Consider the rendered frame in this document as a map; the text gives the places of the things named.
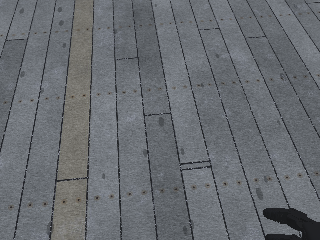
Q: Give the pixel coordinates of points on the right robot hand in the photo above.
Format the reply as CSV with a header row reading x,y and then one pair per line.
x,y
295,219

